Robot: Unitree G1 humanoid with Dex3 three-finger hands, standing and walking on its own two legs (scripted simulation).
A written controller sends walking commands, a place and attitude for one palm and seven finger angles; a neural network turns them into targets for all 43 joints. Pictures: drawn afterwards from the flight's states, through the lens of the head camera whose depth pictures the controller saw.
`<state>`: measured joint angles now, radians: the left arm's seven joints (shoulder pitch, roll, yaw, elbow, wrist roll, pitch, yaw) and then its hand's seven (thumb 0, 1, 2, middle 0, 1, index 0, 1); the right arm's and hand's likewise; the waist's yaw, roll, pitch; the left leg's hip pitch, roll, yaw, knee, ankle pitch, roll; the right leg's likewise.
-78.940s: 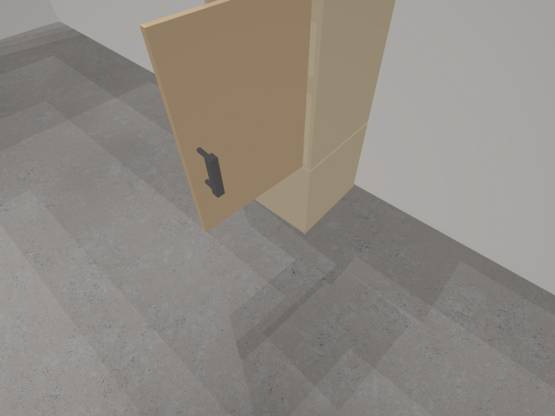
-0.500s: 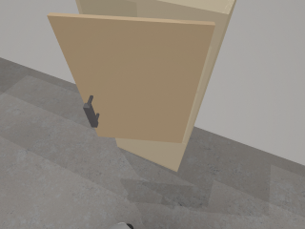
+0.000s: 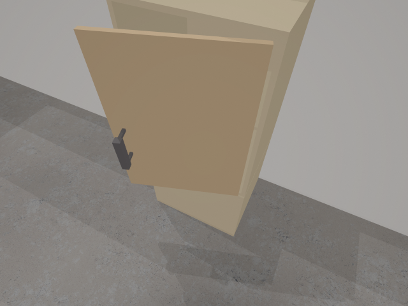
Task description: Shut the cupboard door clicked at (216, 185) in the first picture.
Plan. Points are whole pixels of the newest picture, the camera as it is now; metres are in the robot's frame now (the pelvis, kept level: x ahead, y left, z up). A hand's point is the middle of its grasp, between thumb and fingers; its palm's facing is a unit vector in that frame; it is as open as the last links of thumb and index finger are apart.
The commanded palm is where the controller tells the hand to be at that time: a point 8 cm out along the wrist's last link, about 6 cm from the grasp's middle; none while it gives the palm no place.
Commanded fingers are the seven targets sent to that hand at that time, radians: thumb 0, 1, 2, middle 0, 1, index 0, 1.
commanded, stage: look again from close up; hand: left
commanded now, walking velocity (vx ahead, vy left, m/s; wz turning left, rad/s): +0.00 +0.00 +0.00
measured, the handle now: (124, 149) +0.56 +0.29 -0.11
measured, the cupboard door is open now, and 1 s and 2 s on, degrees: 19 19 19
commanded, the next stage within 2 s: shuffle to correct the standing spot in 0.60 s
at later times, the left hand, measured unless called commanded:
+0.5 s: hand out of the picture +0.01 +0.17 -0.18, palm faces +0.01 -0.98 -0.21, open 7.3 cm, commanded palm none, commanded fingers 0.00 0.90 0.90 -0.20 -0.30 -0.20 -0.30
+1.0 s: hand out of the picture +0.02 +0.19 -0.19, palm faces +0.05 -0.98 -0.18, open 7.4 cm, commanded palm none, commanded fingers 0.00 0.90 0.90 -0.20 -0.30 -0.20 -0.30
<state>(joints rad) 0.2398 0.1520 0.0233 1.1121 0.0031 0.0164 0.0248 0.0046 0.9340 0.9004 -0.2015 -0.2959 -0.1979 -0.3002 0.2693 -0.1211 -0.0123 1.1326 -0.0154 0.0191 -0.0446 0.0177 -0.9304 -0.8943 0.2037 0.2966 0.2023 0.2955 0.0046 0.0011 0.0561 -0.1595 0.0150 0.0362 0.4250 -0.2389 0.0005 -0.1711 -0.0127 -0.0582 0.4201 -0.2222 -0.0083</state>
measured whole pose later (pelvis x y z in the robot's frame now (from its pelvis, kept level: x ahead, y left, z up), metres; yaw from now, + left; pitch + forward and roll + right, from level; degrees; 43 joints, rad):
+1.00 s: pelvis +0.02 +0.02 -0.01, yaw +0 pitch -1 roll +0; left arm 0.31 0.16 0.02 1.08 0.02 -0.01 0.02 0.00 0.91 0.90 -0.20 -0.30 -0.20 -0.30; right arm 0.31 -0.16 0.00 1.10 -0.02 0.00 -0.01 0.00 -0.91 -0.89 0.20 0.30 0.20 0.30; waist 0.02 -0.02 0.02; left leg -0.19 -0.01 0.05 0.54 -0.34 0.03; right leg -0.21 -0.04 -0.04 0.54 -0.32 0.01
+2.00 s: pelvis +0.09 +0.13 -0.01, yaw -3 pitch -1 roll -2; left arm 0.27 0.16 0.00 1.01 0.02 0.00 0.05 0.00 0.94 0.90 -0.20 -0.30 -0.20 -0.30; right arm 0.29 -0.16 -0.02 1.04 -0.02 0.03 -0.01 0.00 -0.93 -0.89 0.20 0.30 0.20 0.30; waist -0.04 0.02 0.02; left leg -0.33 0.05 0.07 0.60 -0.27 0.01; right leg -0.20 0.05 -0.10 0.52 -0.30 -0.06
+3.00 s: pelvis +0.13 +0.16 +0.00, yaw -4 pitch -1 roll +0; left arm 0.27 0.18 -0.02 1.11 0.01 -0.01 0.04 0.00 0.91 0.90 -0.20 -0.30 -0.20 -0.30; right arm 0.23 -0.16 0.02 1.13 -0.01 -0.02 -0.03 0.00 -0.92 -0.89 0.20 0.30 0.20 0.30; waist 0.00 -0.03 0.04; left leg -0.17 -0.04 0.13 0.42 -0.24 0.08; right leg -0.10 -0.04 -0.05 0.43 -0.31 0.02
